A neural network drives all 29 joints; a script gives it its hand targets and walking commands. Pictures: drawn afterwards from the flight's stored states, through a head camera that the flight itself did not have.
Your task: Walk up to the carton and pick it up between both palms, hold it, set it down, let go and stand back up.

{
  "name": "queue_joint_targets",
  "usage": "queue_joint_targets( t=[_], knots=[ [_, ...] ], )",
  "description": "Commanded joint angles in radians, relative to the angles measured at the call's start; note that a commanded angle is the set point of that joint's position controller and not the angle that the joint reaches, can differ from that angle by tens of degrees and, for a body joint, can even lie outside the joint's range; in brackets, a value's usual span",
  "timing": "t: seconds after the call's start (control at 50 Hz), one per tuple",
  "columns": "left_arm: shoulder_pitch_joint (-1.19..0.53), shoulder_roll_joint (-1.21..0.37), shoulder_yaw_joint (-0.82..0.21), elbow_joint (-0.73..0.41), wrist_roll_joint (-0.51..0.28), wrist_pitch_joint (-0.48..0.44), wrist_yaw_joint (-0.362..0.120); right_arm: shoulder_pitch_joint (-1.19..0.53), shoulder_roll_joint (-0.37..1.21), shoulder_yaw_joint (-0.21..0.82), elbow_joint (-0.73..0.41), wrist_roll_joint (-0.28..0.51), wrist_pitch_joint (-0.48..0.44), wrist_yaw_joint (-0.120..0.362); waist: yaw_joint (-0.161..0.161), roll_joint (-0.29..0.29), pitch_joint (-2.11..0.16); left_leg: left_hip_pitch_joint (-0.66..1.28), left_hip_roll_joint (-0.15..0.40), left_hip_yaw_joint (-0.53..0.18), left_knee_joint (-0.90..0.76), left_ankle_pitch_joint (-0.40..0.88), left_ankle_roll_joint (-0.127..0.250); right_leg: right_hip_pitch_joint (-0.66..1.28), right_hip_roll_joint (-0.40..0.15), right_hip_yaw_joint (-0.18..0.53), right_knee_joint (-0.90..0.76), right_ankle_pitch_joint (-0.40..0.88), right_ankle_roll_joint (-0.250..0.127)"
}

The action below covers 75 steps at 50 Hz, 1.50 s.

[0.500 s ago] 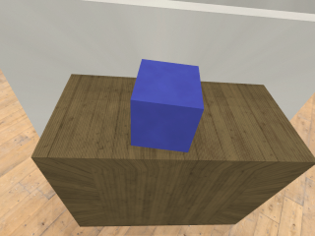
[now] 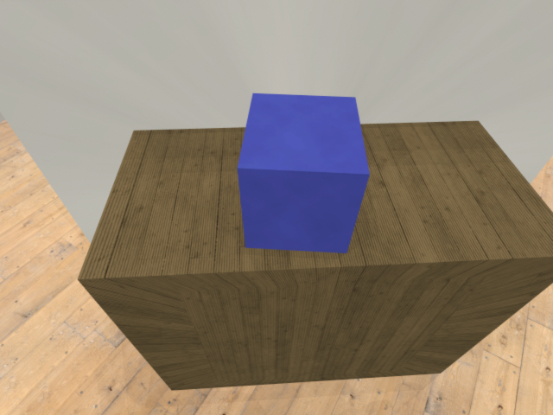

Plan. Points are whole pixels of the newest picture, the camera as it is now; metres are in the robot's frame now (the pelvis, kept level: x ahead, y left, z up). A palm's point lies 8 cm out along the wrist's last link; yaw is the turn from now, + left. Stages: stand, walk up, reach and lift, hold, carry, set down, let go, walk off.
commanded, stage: walk up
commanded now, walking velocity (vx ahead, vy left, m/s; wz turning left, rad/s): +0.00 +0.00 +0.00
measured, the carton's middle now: (299, 173) +0.52 -0.03 +0.05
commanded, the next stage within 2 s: none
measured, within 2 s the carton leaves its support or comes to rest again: neither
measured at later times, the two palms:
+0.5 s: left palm out of the picture +0.02 +0.20 -0.14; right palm out of the picture -0.08 -0.25 -0.13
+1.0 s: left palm out of the picture +0.07 +0.11 -0.15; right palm out of the picture +0.07 -0.29 -0.16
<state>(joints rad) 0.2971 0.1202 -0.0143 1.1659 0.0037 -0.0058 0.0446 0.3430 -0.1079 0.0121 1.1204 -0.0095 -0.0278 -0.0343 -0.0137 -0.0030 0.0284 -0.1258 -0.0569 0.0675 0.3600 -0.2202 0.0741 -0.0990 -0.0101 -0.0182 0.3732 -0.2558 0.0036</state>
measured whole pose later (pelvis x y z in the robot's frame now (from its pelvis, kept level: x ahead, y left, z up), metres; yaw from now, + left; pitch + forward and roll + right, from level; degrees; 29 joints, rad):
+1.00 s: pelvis +0.09 -0.09 -0.01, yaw +0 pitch -2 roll -1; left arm 0.33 0.11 -0.02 1.10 0.01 -0.02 0.04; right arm 0.28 -0.12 0.01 1.14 -0.01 0.01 -0.04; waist -0.01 0.02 0.04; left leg -0.19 0.05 0.05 0.50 -0.28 -0.01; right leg -0.14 0.01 -0.18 0.46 -0.29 -0.06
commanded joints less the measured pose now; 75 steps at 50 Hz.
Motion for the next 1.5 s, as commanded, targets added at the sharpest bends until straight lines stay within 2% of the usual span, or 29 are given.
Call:
queue_joint_targets(
  t=[0.0,0.24,0.26,0.28,0.3,0.34,0.36,0.4,0.52,0.58,0.6,0.62,0.64,0.66,0.88,0.96,0.98,1.06,1.08,1.1,1.12,1.14,1.18,1.3,1.34,1.36,1.38,1.4,1.48],
  knots=[
    [0.095,0.062,0.007,0.008,0.001,-0.005,0.003,0.089,-0.069,-0.013,0.005,0.000,-0.001,-0.002,0.006,-0.004,0.074,-0.022,0.145,-0.142,-0.069,0.133,-0.004,-0.056,-0.090,0.076,-0.055,0.147,-0.034],
    [0.122,0.043,0.001,0.020,0.004,-0.011,0.002,0.076,-0.072,-0.015,0.025,0.003,0.004,-0.003,0.004,0.001,0.072,-0.019,0.145,-0.144,-0.075,0.084,-0.004,-0.080,-0.088,0.075,-0.059,0.113,-0.032],
    [0.137,0.097,0.023,0.001,0.012,-0.010,-0.005,0.137,-0.161,-0.048,0.027,0.003,0.008,0.002,-0.011,0.046,-0.028,0.027,0.167,-0.178,-0.063,-0.476,0.017,-0.118,-0.060,0.025,0.056,-0.356,-0.033],
    [0.054,0.183,0.060,-0.004,0.014,0.016,-0.019,0.243,-0.272,-0.087,0.016,-0.024,0.020,-0.003,-0.124,-0.029,0.081,0.149,0.407,-0.494,-0.185,-0.718,0.093,-0.460,0.035,-0.084,0.300,-0.382,0.003],
    [-0.053,0.144,0.055,-0.076,0.057,0.025,-0.031,0.294,-0.298,-0.102,0.043,-0.031,0.023,-0.010,-0.145,0.037,0.171,0.104,0.558,-0.698,-0.267,-0.744,0.149,-0.610,-0.049,-0.031,0.504,-0.269,0.017],
    [-0.042,0.069,0.047,-0.088,0.048,0.012,-0.046,0.190,-0.203,-0.088,0.024,-0.029,0.005,-0.006,-0.044,0.015,0.181,-0.020,0.487,-0.545,-0.295,-0.451,0.089,-0.576,-0.090,0.042,0.586,-0.086,0.032],
    [0.010,-0.007,0.024,-0.098,0.030,-0.016,-0.062,0.130,-0.105,-0.059,0.035,0.001,0.000,-0.010,0.014,0.201,0.086,-0.068,0.324,-0.305,-0.302,-0.331,0.038,-0.411,-0.102,0.009,0.542,-0.101,0.030],
    [0.072,0.049,0.046,-0.074,0.022,-0.027,-0.068,0.077,-0.096,-0.053,0.016,-0.003,-0.013,-0.010,0.034,0.193,0.043,-0.153,0.222,-0.144,-0.258,-0.242,0.005,-0.270,-0.037,-0.083,0.504,-0.079,0.039],
    [-0.024,0.047,0.041,-0.133,0.015,-0.022,-0.041,0.188,-0.173,-0.063,0.033,-0.020,-0.021,0.007,-0.025,0.159,0.116,-0.145,0.298,-0.194,-0.166,-0.218,0.088,-0.245,-0.034,-0.132,0.205,-0.089,0.041],
    [0.138,0.071,0.054,-0.086,0.009,-0.045,-0.032,0.172,-0.153,-0.058,0.024,-0.010,-0.024,0.013,0.046,0.075,0.044,-0.275,0.242,-0.143,0.009,-0.247,0.044,0.069,-0.023,-0.135,0.048,-0.012,0.027],
    [0.219,0.109,0.065,-0.074,0.017,-0.058,-0.026,0.146,-0.101,-0.044,0.009,-0.009,-0.031,0.016,0.086,-0.031,0.014,-0.356,0.181,-0.069,0.171,-0.260,0.003,0.184,-0.152,0.015,-0.033,-0.086,0.024],
    [0.117,0.166,0.055,-0.123,0.017,-0.061,-0.006,0.158,0.013,-0.008,-0.010,0.018,-0.027,0.012,0.021,-0.214,0.062,-0.353,0.120,-0.023,0.235,-0.174,-0.074,0.081,-0.376,0.242,-0.125,0.679,-0.035],
    [0.144,0.107,0.034,-0.100,0.014,-0.060,-0.002,0.175,-0.028,-0.018,0.007,0.026,-0.002,0.000,0.029,-0.186,0.016,-0.187,0.133,-0.030,0.278,-0.301,-0.074,0.007,-0.376,0.171,-0.041,0.952,-0.138],
    [0.152,0.076,0.024,-0.091,0.021,-0.064,-0.005,0.179,-0.071,-0.027,0.012,0.022,0.009,-0.006,0.014,-0.170,-0.009,-0.185,0.119,-0.039,0.314,-0.320,-0.073,0.051,-0.335,0.140,-0.002,1.070,-0.156],
    [0.052,0.082,0.004,-0.106,0.010,-0.035,0.001,0.085,-0.041,-0.005,0.022,-0.004,0.057,-0.007,-0.027,-0.115,0.033,-0.075,0.121,-0.026,0.220,-0.066,-0.064,-0.121,-0.217,0.012,-0.064,0.407,-0.138],
    [0.111,0.071,0.015,-0.095,0.000,-0.025,-0.008,0.050,-0.102,-0.007,0.022,-0.006,0.025,-0.006,0.024,0.058,0.076,0.025,0.207,-0.103,0.056,0.268,-0.059,-0.181,-0.114,-0.013,-0.086,0.047,-0.062],
    [0.145,0.037,0.007,-0.075,0.001,-0.021,-0.007,0.027,-0.090,-0.006,0.029,0.008,0.023,-0.005,0.029,0.132,0.097,-0.052,0.192,-0.103,0.050,0.239,-0.050,-0.110,-0.100,-0.024,-0.089,0.088,-0.053],
    [0.138,0.076,0.021,-0.061,0.004,-0.025,-0.008,0.037,-0.068,-0.001,0.033,0.007,0.008,-0.009,0.014,0.073,0.037,-0.028,0.185,-0.095,0.001,0.243,-0.049,-0.010,-0.115,-0.020,-0.051,0.214,-0.055],
    [0.137,0.224,0.072,-0.136,0.032,-0.022,0.015,-0.041,-0.292,-0.080,0.009,0.020,0.042,-0.017,0.098,0.206,0.133,-0.247,0.142,0.000,0.249,0.252,-0.108,0.056,-0.309,0.096,0.082,0.762,-0.076],
    [0.237,0.271,0.085,-0.100,0.029,-0.013,0.030,-0.047,-0.221,-0.074,-0.033,0.014,0.054,-0.013,0.108,0.018,0.018,-0.395,0.081,0.057,0.406,-0.144,-0.125,0.203,-0.449,0.208,0.117,1.272,-0.166],
    [0.298,0.258,0.084,-0.088,0.025,-0.011,0.042,-0.042,-0.160,-0.073,-0.049,0.002,0.068,-0.003,0.112,-0.074,-0.072,-0.400,0.079,0.003,0.653,-0.403,-0.129,0.183,-0.536,0.229,0.103,1.405,-0.262],
    [0.186,0.196,0.069,-0.107,0.009,-0.011,0.044,-0.122,-0.013,-0.035,-0.103,0.016,0.062,-0.005,0.055,-0.234,-0.067,-0.251,0.100,-0.049,0.728,-0.365,-0.112,-0.035,-0.406,0.052,0.051,1.211,-0.285],
    [-0.003,0.165,0.071,-0.164,0.028,0.007,0.048,-0.125,-0.071,-0.053,-0.122,0.010,0.064,-0.001,-0.005,-0.234,0.004,-0.224,0.104,-0.066,0.730,-0.286,-0.102,-0.201,-0.290,-0.036,0.033,0.808,-0.200],
    [-0.006,0.221,0.087,-0.171,0.022,0.040,0.024,-0.015,-0.108,-0.066,-0.106,0.008,0.066,-0.017,-0.005,-0.189,-0.069,-0.143,0.086,0.030,0.246,-0.064,-0.121,-0.085,-0.266,-0.008,0.147,0.618,-0.141],
    [0.064,0.132,0.062,-0.138,0.028,0.042,-0.003,0.094,-0.103,-0.059,-0.043,-0.015,0.052,0.001,-0.023,-0.005,-0.088,0.143,0.103,-0.035,0.005,-0.031,-0.090,-0.331,-0.133,-0.056,0.143,-0.278,-0.082],
    [0.082,0.073,0.049,-0.159,0.034,0.051,-0.011,0.090,-0.185,-0.063,-0.076,-0.034,0.035,-0.001,-0.011,0.242,-0.035,0.083,0.375,-0.368,-0.141,-0.153,-0.067,-0.423,-0.066,-0.099,0.349,-0.392,-0.022],
    [0.061,0.093,0.058,-0.167,0.019,0.068,-0.007,0.028,-0.240,-0.063,-0.083,-0.034,0.034,-0.005,-0.008,0.291,0.049,-0.212,0.448,-0.437,-0.228,-0.246,0.047,-0.320,-0.048,-0.004,0.394,-0.343,-0.031],
    [0.019,0.139,0.067,-0.177,0.011,0.077,-0.010,-0.058,-0.208,-0.057,-0.097,-0.035,0.028,-0.003,0.013,0.263,0.140,-0.328,0.409,-0.444,-0.274,-0.282,0.070,-0.261,-0.055,0.025,0.440,-0.278,-0.030],
    [0.105,0.116,0.063,-0.092,0.025,0.057,-0.033,-0.134,-0.147,-0.028,-0.121,-0.007,-0.005,0.003,0.072,0.101,0.040,-0.139,0.257,-0.190,-0.196,0.010,0.033,-0.226,-0.031,0.015,0.447,-0.121,-0.035]
  ],
)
